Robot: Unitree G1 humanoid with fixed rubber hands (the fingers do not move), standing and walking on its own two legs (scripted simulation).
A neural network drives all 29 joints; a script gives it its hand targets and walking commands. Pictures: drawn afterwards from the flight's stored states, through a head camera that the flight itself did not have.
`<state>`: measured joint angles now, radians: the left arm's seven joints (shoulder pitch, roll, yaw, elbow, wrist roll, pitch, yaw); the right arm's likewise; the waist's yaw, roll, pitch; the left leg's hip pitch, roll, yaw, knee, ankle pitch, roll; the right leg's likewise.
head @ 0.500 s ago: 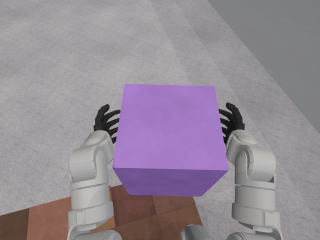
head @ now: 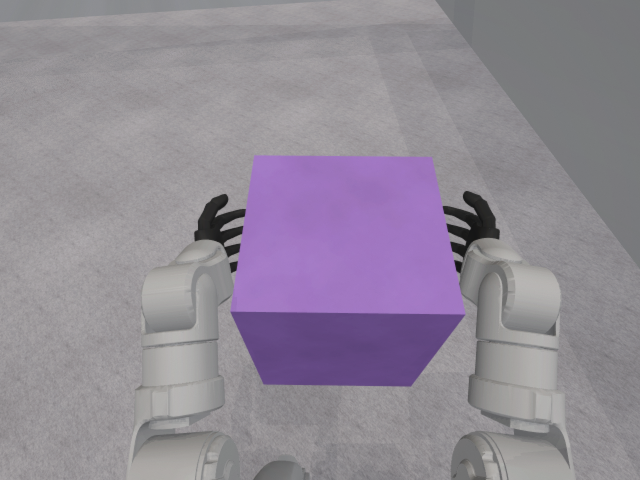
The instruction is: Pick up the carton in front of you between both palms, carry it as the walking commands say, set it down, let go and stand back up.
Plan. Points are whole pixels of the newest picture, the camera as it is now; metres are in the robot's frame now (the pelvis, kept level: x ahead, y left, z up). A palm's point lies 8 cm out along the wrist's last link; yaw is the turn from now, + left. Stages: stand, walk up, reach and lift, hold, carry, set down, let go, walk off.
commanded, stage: carry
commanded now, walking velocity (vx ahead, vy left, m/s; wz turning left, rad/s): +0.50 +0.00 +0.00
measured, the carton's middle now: (339, 281) +0.36 +0.04 +0.06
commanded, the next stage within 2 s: none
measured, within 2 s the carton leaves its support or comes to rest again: neither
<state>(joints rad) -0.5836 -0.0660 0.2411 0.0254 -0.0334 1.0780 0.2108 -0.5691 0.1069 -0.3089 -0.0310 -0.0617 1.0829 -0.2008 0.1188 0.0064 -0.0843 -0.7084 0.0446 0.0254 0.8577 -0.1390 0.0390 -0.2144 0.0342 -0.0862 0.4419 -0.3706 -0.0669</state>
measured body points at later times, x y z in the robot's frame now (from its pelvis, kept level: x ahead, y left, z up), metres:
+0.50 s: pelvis +0.33 +0.05 -0.05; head +0.38 +0.04 +0.40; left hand +0.71 +0.13 +0.05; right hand +0.66 -0.17 +0.05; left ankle +0.23 +0.14 -0.78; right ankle +0.44 -0.05 -0.75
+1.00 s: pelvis +0.66 +0.06 -0.06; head +0.66 +0.05 +0.39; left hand +1.01 +0.21 +0.06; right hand +1.01 -0.10 +0.05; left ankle +0.78 +0.14 -0.78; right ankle +0.48 -0.04 -0.78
